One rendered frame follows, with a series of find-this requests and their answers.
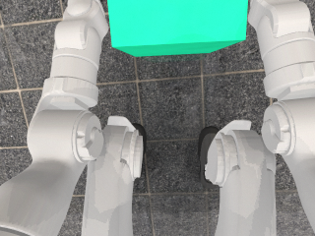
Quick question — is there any right robot upper arm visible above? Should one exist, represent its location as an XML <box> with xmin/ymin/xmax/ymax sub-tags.
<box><xmin>261</xmin><ymin>96</ymin><xmax>315</xmax><ymax>233</ymax></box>

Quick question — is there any robot left thigh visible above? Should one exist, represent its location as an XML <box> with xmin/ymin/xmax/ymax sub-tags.
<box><xmin>81</xmin><ymin>125</ymin><xmax>144</xmax><ymax>236</ymax></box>

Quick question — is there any robot thigh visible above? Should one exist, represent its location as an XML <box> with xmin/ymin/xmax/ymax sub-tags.
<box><xmin>210</xmin><ymin>130</ymin><xmax>277</xmax><ymax>236</ymax></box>
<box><xmin>81</xmin><ymin>125</ymin><xmax>144</xmax><ymax>236</ymax></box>

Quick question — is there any right robot forearm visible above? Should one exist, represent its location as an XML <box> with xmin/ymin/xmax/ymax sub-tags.
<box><xmin>247</xmin><ymin>0</ymin><xmax>315</xmax><ymax>101</ymax></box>

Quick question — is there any robot right thigh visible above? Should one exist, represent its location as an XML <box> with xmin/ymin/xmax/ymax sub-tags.
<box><xmin>210</xmin><ymin>130</ymin><xmax>277</xmax><ymax>236</ymax></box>

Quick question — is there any left robot upper arm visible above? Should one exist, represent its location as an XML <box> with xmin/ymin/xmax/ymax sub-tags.
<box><xmin>0</xmin><ymin>109</ymin><xmax>104</xmax><ymax>236</ymax></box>

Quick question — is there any carton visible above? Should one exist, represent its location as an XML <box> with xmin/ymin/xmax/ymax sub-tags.
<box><xmin>107</xmin><ymin>0</ymin><xmax>248</xmax><ymax>57</ymax></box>

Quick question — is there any left robot forearm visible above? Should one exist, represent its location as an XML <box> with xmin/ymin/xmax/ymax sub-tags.
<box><xmin>27</xmin><ymin>0</ymin><xmax>109</xmax><ymax>148</ymax></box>

